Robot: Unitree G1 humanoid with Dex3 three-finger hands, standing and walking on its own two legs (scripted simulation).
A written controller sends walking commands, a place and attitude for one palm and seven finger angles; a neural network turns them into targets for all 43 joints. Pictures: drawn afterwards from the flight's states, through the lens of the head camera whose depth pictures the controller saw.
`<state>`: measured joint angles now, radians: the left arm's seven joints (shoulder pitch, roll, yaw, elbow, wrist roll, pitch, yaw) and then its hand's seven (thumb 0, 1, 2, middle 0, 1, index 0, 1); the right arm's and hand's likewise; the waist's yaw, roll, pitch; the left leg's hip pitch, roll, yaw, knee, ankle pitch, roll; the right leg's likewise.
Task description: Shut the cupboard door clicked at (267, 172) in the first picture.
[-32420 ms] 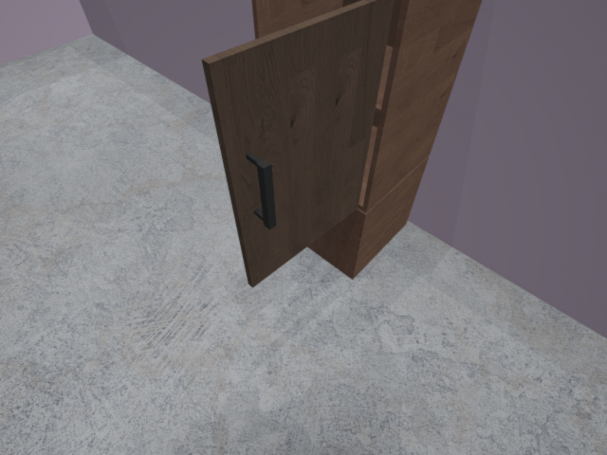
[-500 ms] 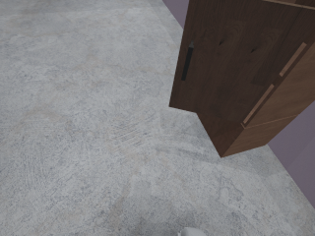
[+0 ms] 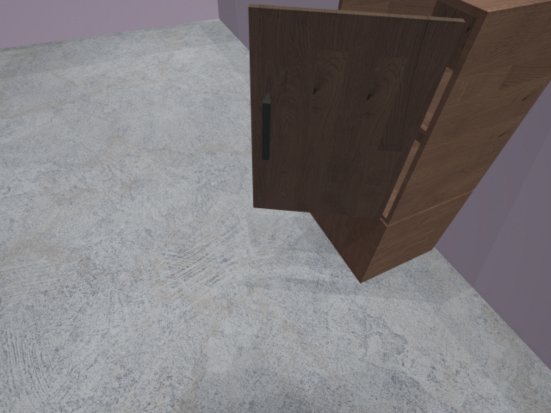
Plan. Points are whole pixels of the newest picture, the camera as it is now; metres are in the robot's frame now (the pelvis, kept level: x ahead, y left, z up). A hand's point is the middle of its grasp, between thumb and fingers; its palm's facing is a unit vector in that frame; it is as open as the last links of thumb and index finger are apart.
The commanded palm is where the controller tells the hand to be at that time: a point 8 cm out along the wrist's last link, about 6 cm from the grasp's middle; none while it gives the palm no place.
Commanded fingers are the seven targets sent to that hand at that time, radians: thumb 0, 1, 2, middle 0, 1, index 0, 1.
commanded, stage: take the last steps up to it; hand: left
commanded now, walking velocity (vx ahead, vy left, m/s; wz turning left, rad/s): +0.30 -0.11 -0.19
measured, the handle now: (267, 127) +0.74 +0.06 -0.01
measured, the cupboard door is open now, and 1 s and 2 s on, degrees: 59 59 59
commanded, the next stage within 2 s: come to a stop and stand still in 0.64 s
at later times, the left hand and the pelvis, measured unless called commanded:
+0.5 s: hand (214, 354) +0.26 +0.13 -0.18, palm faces -0.19 -0.96 -0.18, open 7.4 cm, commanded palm none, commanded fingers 0.00 0.90 0.90 -0.20 -0.30 -0.20 -0.30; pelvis +0.14 -0.05 -0.01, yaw -8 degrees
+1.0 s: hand (249, 329) +0.31 +0.06 -0.19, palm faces -0.03 -0.98 -0.17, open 7.3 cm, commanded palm none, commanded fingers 0.00 0.90 0.90 -0.20 -0.30 -0.20 -0.30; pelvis +0.27 -0.11 +0.00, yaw -5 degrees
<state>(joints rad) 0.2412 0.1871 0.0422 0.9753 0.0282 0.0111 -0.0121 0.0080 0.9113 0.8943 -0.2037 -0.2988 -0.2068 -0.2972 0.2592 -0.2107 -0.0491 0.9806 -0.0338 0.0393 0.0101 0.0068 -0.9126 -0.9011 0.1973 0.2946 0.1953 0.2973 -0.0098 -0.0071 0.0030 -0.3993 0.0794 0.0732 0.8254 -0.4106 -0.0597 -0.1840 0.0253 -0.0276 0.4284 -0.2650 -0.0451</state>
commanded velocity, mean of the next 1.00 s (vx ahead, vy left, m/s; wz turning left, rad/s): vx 0.09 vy -0.04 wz -0.02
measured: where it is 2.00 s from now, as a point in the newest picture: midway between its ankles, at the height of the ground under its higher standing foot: outside the picture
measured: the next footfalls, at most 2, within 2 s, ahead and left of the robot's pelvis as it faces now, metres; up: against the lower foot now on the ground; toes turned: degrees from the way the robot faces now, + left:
left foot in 0.06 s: +0.06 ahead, +0.12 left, +0.00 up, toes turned +5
right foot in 0.52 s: +0.27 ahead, -0.19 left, +0.00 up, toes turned -7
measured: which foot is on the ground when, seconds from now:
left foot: up 0.00-0.04, down 0.06-0.52, up 0.54-0.86, down 0.88-1.00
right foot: down 0.00-0.06, up 0.08-0.50, down 0.52-1.00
